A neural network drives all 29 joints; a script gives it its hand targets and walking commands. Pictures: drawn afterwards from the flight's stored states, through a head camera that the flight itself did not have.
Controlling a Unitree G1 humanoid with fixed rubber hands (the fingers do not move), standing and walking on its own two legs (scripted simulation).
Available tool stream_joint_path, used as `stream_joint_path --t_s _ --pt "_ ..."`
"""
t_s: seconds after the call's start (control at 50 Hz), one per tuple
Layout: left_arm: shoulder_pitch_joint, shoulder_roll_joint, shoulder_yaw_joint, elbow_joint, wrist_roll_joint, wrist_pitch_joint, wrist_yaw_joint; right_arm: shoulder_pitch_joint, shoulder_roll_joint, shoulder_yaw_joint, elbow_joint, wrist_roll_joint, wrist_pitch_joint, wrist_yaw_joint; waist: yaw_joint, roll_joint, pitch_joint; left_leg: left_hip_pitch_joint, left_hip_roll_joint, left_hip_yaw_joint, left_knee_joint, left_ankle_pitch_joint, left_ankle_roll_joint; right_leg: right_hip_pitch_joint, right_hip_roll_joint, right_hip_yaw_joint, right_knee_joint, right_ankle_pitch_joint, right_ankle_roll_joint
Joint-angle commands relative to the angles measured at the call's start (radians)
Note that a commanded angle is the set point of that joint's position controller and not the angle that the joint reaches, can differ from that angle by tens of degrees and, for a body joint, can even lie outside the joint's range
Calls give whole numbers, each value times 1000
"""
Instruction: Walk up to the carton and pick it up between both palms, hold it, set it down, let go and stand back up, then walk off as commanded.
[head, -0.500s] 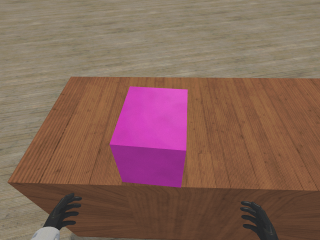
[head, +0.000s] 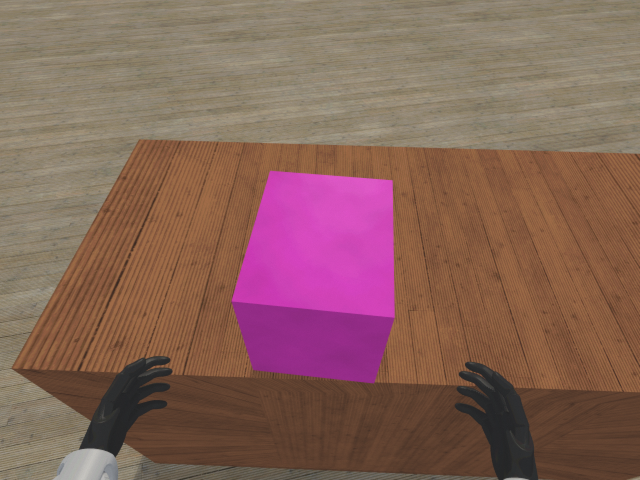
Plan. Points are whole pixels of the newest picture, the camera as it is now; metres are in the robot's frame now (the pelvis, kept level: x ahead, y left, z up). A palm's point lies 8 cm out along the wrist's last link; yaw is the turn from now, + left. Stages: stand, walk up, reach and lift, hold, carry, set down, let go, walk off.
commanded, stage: reach and lift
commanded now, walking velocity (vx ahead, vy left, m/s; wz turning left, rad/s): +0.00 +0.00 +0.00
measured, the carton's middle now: (321, 276) +0.40 +0.01 +0.00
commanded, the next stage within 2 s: none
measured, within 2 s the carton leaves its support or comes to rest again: neither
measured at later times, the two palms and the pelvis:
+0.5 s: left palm (127, 381) +0.23 +0.23 +0.04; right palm (497, 393) +0.21 -0.17 +0.05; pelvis +0.00 +0.00 +0.00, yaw +0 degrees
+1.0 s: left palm (154, 297) +0.30 +0.20 +0.09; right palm (480, 316) +0.29 -0.17 +0.07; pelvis +0.01 +0.00 +0.00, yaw +0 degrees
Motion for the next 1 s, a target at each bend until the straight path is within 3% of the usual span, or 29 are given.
stream_joint_path --t_s 0.0,0.12,0.26,0.34,0.5,0.7,0.8,0.98 --pt "26 123 -42 -304 -107 -95 -6 49 19 -9 -207 29 -48 -14 18 18 -229 -47 33 -33 -88 285 -35 207 -12 42 -92 194 -31" --pt "24 110 -57 -343 -110 -101 -8 57 21 14 -280 49 -29 -23 26 20 -223 -55 35 -40 -93 268 -32 201 -9 46 -98 175 -37" --pt "-140 131 -72 -328 -148 -65 -4 -83 18 -8 -291 30 61 -33 19 17 -175 -149 47 -47 -142 55 -17 190 -21 60 -99 14 -41" --pt "-254 127 -79 -364 -164 -31 22 -197 5 -29 -309 28 118 -33 19 34 -196 -221 59 -53 -166 -22 -7 221 -20 66 -70 1 -40" --pt "-329 88 -20 -358 -132 98 26 -299 -14 -37 -270 47 222 -56 13 10 -259 -142 49 -41 -139 135 -10 235 -18 69 -67 127 -21" --pt "-495 90 54 -350 -109 202 17 -489 -56 -47 -230 61 257 -80 2 5 -330 -84 31 -27 -106 318 -28 264 -7 65 -47 303 4" --pt "-590 93 76 -312 -102 241 16 -595 -78 -62 -191 64 274 -90 -8 -3 -358 -81 26 -21 -102 338 -31 276 -4 62 -41 338 13" --pt "-797 94 105 -136 -83 326 13 -828 -99 -101 -76 70 309 -106 -26 -29 -374 -131 18 -10 -117 302 -22 299 0 57 -39 360 27"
